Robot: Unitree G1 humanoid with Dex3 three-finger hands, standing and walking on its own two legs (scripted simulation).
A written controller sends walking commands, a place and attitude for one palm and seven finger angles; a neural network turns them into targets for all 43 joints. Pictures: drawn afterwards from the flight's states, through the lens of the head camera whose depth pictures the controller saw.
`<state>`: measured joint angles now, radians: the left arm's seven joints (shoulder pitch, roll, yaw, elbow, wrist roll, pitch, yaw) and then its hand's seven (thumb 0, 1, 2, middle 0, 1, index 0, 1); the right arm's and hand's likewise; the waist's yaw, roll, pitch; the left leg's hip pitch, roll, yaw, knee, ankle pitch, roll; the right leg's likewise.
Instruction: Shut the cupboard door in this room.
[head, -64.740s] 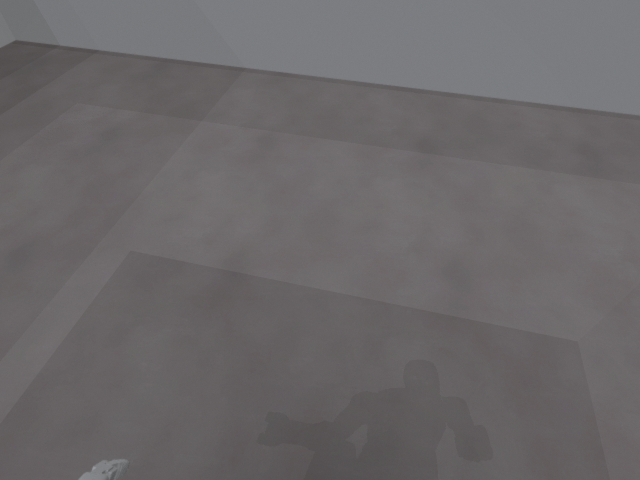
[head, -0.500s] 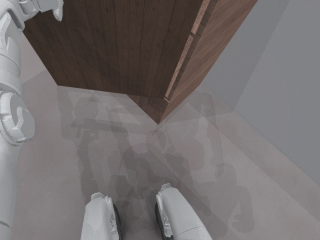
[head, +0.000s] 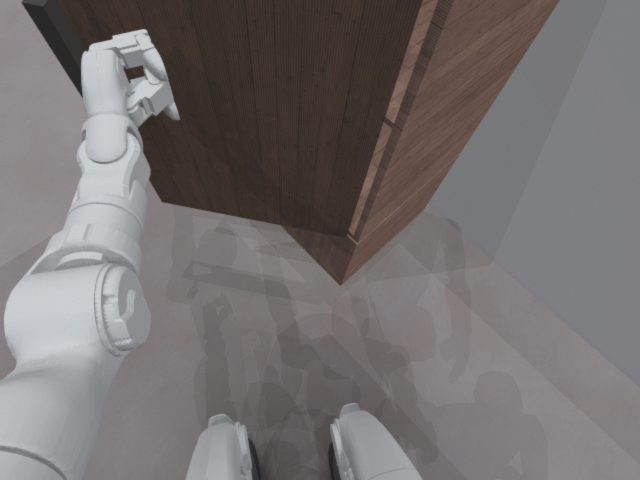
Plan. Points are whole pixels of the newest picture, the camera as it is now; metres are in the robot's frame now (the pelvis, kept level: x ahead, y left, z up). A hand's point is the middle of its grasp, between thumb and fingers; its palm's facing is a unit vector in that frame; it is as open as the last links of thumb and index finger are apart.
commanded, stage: pull the fist back off the door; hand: left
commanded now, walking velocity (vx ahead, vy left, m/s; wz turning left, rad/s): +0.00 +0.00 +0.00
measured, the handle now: (83, 50) +0.64 +0.20 +0.09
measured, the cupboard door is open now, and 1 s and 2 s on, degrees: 36 36 36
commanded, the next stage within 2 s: draw the hand back to the body in 0.42 s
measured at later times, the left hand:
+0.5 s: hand (165, 143) +0.49 +0.10 +0.09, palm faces +0.04 -1.00 -0.04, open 3.1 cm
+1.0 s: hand (59, 214) +0.37 +0.16 +0.16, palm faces +0.02 -1.00 -0.04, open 3.1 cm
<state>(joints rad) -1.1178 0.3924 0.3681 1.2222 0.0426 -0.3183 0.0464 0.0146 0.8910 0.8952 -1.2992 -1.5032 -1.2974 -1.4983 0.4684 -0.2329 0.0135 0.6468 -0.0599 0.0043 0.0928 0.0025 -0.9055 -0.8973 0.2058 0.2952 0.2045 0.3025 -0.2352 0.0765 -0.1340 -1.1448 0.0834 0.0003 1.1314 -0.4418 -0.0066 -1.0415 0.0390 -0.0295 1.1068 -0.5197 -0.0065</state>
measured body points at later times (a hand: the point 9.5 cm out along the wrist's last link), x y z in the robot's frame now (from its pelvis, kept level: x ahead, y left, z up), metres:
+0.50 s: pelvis +0.00 -0.01 +0.01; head +0.10 -0.01 +0.45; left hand +0.48 +0.16 +0.10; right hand +0.06 -0.27 -0.11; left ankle +0.04 +0.12 -0.65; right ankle -0.01 -0.12 -0.65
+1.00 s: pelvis +0.00 +0.00 +0.06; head +0.04 -0.01 +0.51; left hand +0.37 +0.22 +0.16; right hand +0.11 -0.26 -0.06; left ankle +0.04 +0.12 -0.65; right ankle -0.01 -0.12 -0.65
